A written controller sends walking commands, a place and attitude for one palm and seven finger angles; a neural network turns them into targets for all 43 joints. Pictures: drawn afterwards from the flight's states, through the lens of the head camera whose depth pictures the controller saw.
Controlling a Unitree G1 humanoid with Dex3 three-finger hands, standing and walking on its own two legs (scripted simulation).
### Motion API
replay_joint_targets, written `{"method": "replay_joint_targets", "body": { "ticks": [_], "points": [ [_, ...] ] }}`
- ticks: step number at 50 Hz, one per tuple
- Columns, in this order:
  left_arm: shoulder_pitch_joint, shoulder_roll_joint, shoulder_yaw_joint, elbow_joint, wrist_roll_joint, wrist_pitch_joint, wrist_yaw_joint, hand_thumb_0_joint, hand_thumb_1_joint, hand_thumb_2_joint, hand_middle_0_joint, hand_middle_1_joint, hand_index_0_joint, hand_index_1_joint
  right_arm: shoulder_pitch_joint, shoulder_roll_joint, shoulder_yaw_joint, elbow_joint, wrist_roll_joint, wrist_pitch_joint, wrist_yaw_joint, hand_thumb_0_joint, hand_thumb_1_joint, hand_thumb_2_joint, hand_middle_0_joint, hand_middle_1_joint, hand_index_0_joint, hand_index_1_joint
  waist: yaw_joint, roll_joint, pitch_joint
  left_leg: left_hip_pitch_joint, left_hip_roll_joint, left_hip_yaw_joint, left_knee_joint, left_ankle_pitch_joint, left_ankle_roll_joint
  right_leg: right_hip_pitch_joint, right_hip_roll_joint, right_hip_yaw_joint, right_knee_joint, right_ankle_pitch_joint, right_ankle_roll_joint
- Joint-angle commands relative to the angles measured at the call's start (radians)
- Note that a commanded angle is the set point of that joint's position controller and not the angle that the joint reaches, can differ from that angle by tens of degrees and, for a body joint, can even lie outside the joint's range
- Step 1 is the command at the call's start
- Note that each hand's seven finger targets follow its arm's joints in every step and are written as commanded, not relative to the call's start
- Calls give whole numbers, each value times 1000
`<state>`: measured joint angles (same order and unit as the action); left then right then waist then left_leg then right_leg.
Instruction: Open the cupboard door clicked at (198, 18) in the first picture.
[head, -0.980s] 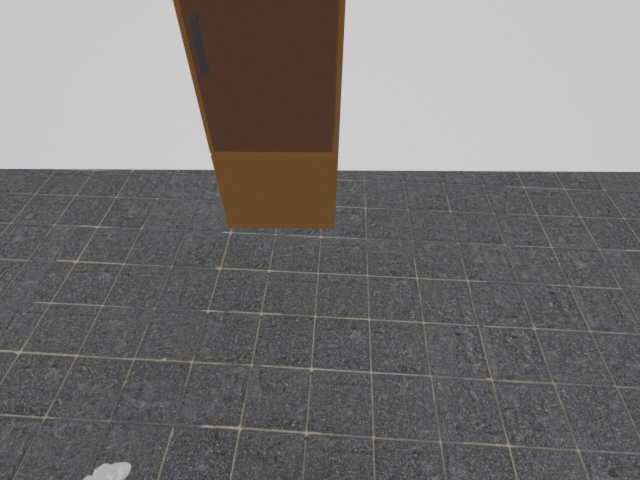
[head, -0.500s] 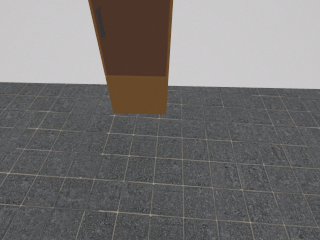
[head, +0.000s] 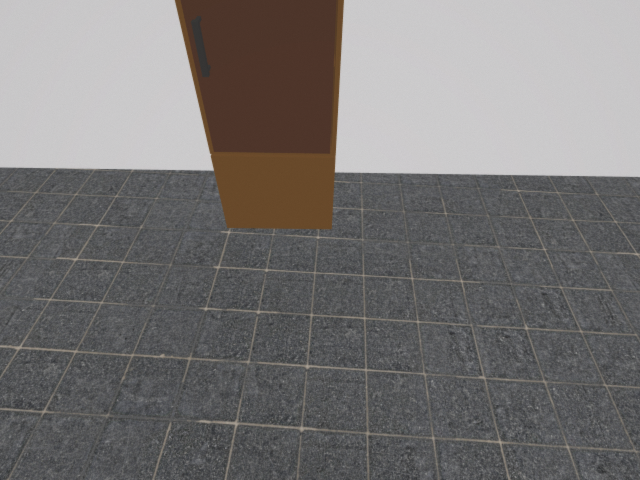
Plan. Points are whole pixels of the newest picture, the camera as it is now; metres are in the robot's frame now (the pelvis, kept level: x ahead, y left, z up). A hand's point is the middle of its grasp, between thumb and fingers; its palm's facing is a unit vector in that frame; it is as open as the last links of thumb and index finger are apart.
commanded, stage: look at it before walking up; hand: left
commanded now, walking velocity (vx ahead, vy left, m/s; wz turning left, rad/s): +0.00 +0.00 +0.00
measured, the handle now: (202, 47) +1.20 +0.42 +0.03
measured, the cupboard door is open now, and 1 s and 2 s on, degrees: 0 0 0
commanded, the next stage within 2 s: walk to a spot facing it in 0.46 s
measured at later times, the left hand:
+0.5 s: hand out of the picture +0.07 +0.25 -0.16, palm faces -0.02 -0.94 -0.33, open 7.4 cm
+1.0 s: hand out of the picture +0.02 +0.25 -0.20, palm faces +0.20 -0.96 -0.18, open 7.4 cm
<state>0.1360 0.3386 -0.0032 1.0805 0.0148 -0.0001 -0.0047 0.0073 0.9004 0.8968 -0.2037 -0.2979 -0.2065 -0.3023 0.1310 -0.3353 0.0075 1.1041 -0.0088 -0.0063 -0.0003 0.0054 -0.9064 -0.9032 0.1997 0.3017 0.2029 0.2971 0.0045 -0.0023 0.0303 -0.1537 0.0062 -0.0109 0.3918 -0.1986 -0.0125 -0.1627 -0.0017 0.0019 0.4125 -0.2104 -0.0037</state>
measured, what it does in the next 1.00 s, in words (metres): lifts its right foot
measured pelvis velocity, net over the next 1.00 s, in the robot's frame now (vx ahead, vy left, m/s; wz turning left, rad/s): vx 0.07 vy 0.06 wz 0.21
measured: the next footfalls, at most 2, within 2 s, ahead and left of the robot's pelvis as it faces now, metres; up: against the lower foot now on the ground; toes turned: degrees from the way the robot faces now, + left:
right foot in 1.38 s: +0.40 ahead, -0.01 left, +0.00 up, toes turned +12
left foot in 1.80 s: +0.44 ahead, +0.29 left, +0.00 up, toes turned +40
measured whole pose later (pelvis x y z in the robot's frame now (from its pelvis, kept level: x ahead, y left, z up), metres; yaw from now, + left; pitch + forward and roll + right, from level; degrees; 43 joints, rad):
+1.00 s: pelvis +0.07 +0.06 -0.02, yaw +12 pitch +0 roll +0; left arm 0.32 0.24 0.05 1.06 0.03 0.03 -0.02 0.01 0.90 0.90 -0.20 -0.30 -0.20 -0.30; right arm 0.35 -0.18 -0.02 1.03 -0.02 -0.03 0.01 0.00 -0.91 -0.90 0.20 0.30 0.20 0.30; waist -0.02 -0.06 0.03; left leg -0.29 0.00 0.11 0.61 -0.32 0.06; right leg -0.39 -0.09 -0.06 1.09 -0.44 0.03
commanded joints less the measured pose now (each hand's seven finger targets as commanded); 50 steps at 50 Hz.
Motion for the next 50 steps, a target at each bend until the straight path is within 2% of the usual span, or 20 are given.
{"method": "replay_joint_targets", "body": {
  "ticks": [1,5,28,30,31,33,35,36,37,38,40,42,43,44,45,46,47,48,49,50],
  "points": [
    [-46,211,38,-60,-3,-24,14,0,900,900,-200,-300,-200,-300,-54,-208,-43,-63,0,-27,-12,0,-900,-900,200,300,200,300,-2,5,-49,1,107,-96,-71,81,40,-7,-114,108,-92,43,-29],
    [-45,211,38,-61,-3,-24,14,0,900,900,-200,-300,-200,-300,-52,-206,-43,-62,0,-28,-11,0,-900,-900,200,300,200,300,-1,-10,-45,-2,105,-97,-74,82,40,-3,-118,110,-99,41,-29],
    [-35,212,36,-53,-4,-25,14,0,900,900,-200,-300,-200,-300,-58,-211,-39,-56,2,-27,-12,0,-900,-900,200,300,200,300,0,3,-57,23,112,-94,-84,118,38,17,-120,99,-103,94,-26],
    [26,107,17,-30,-3,-6,19,0,900,900,-200,-300,-200,-300,-3,-99,-13,-37,-6,-8,-5,0,-900,-900,200,300,200,300,3,-10,-52,-19,92,-84,-60,16,25,23,-120,82,-96,-65,-5],
    [50,96,18,-29,1,4,19,0,900,900,-200,-300,-200,-300,23,-85,-12,-39,-10,2,-2,0,-900,-900,200,300,200,300,6,-17,-43,-61,81,-86,-38,-75,27,20,-117,84,-91,-182,-4],
    [90,123,35,-39,6,14,12,0,900,900,-200,-300,-200,-300,30,-77,-17,-61,-17,15,1,0,-900,-900,200,300,200,300,25,-80,40,-217,34,-66,36,-261,28,7,-156,139,-140,-391,-27],
    [145,164,59,-61,11,12,14,0,900,900,-200,-300,-200,-300,39,-59,-27,-97,-15,18,2,0,-900,-900,200,300,200,300,43,-217,53,-325,5,22,266,-264,20,31,-304,276,-247,-515,-103],
    [166,168,66,-70,11,4,17,0,900,900,-200,-300,-200,-300,26,-66,-35,-118,-13,15,5,0,-900,-900,200,300,200,300,49,-209,58,-355,31,27,371,-288,21,36,-361,309,-266,-496,-144],
    [162,165,70,-77,13,-8,17,0,900,900,-200,-300,-200,-300,17,-58,-43,-132,-11,8,13,0,-900,-900,200,300,200,300,43,-166,66,-380,57,29,432,-283,23,43,-385,286,-262,-421,-168],
    [152,158,72,-85,15,-19,17,0,900,900,-200,-300,-200,-300,16,-44,-45,-142,-8,4,21,0,-900,-900,200,300,200,300,33,-128,69,-382,71,38,445,-273,21,55,-381,227,-242,-324,-172],
    [140,146,78,-97,17,-30,15,0,900,900,-200,-300,-200,-300,45,-10,-46,-152,-5,-3,31,0,-900,-900,200,300,200,300,13,-126,59,-318,85,73,359,-248,16,36,-366,103,-181,-198,-146],
    [118,129,82,-103,14,-27,13,0,900,900,-200,-300,-200,-300,139,17,-48,-134,-6,-7,34,0,-900,-900,200,300,200,300,-31,-110,52,-128,55,139,217,-155,17,-83,-324,-21,-101,-206,-93],
    [126,111,81,-104,9,-22,10,0,900,900,-200,-300,-200,-300,227,5,-56,-111,-8,-11,30,0,-900,-900,200,300,200,300,-63,-33,20,33,32,154,135,-112,19,-171,-279,-88,9,-233,-58],
    [121,55,71,-121,2,-16,2,0,900,900,-200,-300,-200,-300,348,-59,-76,-79,-15,-17,22,0,-900,-900,200,300,200,300,-112,169,0,135,125,-63,-9,-275,65,-288,-181,-172,290,-240,-6],
    [91,-22,57,-176,-3,-14,-8,0,900,900,-200,-300,-200,-300,447,-158,-103,-66,-24,-26,9,0,-900,-900,200,300,200,300,-133,416,23,173,374,-507,-215,-405,170,-526,-43,-192,624,-426,52],
    [13,0,54,-216,10,-21,-4,0,900,900,-200,-300,-200,-300,465,-156,-101,-62,-13,-26,2,0,-900,-900,200,300,200,300,-133,250,36,141,424,-619,-242,-460,238,-601,-80,-52,746,-393,24],
    [-11,-18,63,-203,14,-28,-5,0,900,900,-200,-300,-200,-300,416,-114,-94,-69,-12,-29,-7,0,-900,-900,200,300,200,300,-111,156,44,100,387,-578,-235,-454,235,-621,-99,-13,823,-291,18],
    [5,-20,65,-182,14,-35,-11,0,900,900,-200,-300,-200,-300,360,-67,-82,-84,-8,-40,-10,0,-900,-900,200,300,200,300,-87,114,56,58,343,-485,-232,-398,220,-604,-128,7,823,-203,19],
    [32,-26,67,-162,16,-37,-17,0,900,900,-200,-300,-200,-300,319,-29,-72,-89,-8,-53,-14,0,-900,-900,200,300,200,300,-60,87,61,18,305,-407,-228,-302,206,-562,-141,8,793,-152,26],
    [72,-41,64,-141,17,-33,-19,0,900,900,-200,-300,-200,-300,293,-13,-69,-88,-8,-62,-17,0,-900,-900,200,300,200,300,-37,88,50,1,275,-327,-219,-206,199,-521,-143,-4,760,-116,36]
  ]
}}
